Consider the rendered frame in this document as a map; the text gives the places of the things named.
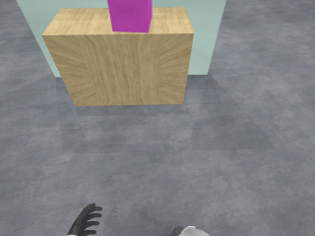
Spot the carton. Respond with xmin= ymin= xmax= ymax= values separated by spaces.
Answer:
xmin=107 ymin=0 xmax=153 ymax=33

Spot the pedestal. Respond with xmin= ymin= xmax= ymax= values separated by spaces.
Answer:
xmin=41 ymin=7 xmax=194 ymax=106

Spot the robot right foot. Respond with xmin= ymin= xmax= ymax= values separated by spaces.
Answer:
xmin=172 ymin=226 xmax=184 ymax=236

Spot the robot left hand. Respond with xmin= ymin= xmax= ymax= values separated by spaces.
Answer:
xmin=67 ymin=203 xmax=102 ymax=236

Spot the robot right shin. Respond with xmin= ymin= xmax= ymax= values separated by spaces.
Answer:
xmin=180 ymin=226 xmax=196 ymax=234

